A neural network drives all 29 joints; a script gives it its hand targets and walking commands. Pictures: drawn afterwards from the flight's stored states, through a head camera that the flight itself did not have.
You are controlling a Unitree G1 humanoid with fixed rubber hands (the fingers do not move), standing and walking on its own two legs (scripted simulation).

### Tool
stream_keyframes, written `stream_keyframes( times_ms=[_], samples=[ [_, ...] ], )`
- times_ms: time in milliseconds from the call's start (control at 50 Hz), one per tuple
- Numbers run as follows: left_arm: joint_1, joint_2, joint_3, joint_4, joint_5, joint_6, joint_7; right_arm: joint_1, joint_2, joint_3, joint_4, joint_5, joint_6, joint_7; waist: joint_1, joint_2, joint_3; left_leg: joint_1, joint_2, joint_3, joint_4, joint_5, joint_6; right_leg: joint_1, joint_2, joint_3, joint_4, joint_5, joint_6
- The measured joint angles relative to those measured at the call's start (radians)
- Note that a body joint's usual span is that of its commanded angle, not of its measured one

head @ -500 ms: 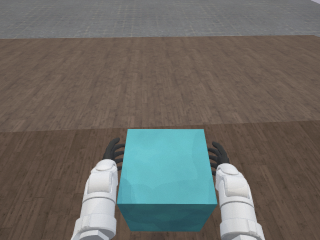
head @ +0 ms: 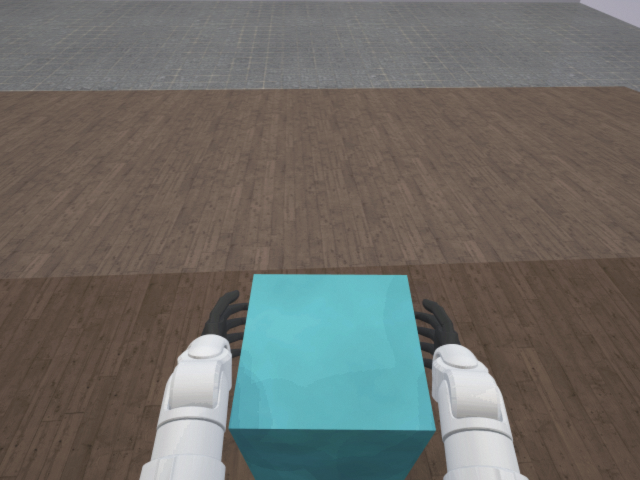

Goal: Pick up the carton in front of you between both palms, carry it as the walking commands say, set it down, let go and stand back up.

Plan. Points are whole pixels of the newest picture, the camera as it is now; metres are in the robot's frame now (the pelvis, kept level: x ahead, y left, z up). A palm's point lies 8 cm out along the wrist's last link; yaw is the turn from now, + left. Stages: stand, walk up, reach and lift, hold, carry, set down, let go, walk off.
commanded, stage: reach and lift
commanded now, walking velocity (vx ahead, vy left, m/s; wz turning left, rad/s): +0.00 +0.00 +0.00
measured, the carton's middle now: (329, 384) +0.28 +0.00 -0.05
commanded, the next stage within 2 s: hold in 0.14 s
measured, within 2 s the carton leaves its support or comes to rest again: neither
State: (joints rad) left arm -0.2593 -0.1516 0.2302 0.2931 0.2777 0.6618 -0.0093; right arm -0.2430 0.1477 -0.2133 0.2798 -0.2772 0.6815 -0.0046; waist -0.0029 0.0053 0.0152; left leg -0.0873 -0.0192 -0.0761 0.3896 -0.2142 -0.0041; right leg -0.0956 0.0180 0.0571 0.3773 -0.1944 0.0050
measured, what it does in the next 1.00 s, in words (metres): stands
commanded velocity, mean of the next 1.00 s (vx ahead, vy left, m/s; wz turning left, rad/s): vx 0.00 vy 0.00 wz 0.00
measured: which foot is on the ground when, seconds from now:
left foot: down 0.00-1.00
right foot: down 0.00-1.00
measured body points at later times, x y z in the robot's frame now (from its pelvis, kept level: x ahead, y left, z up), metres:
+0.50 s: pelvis -0.02 +0.00 +0.00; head -0.06 +0.00 +0.45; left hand +0.28 +0.15 +0.04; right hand +0.28 -0.15 +0.04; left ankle +0.00 +0.12 -0.74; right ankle +0.01 -0.12 -0.74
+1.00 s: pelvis -0.01 +0.00 +0.00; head -0.05 +0.00 +0.45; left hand +0.29 +0.15 +0.04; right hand +0.29 -0.15 +0.04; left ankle +0.00 +0.12 -0.74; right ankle +0.01 -0.12 -0.74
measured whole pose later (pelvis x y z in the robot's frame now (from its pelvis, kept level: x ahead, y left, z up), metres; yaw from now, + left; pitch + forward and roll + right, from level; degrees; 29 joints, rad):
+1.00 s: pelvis -0.01 +0.00 +0.00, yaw +0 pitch -8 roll +0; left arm -0.27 -0.15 0.23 0.23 0.28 0.75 -0.02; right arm -0.26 0.15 -0.21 0.22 -0.28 0.77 0.00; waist 0.00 0.01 0.03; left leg -0.04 -0.02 -0.08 0.38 -0.20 -0.01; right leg -0.05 0.02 0.06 0.37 -0.18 0.00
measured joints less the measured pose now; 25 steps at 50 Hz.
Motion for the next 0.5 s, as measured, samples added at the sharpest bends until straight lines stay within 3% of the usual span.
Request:
stream_keyframes(
  times_ms=[320,500],
  samples=[
    [0.027,0.006,-0.032,-0.094,-0.022,0.070,0.004,0.024,-0.005,0.034,-0.087,0.023,0.066,-0.005,0.005,-0.001,-0.003,0.038,-0.001,0.004,-0.018,0.013,0.002,0.038,-0.002,0.005,-0.019,0.014,0.002],
    [-0.027,-0.006,0.012,-0.043,0.004,0.091,-0.004,-0.031,0.007,-0.013,-0.037,-0.002,0.089,0.006,0.007,0.000,0.022,0.033,-0.003,0.001,0.008,0.014,0.001,0.033,-0.001,0.002,0.007,0.015,0.001]
  ],
)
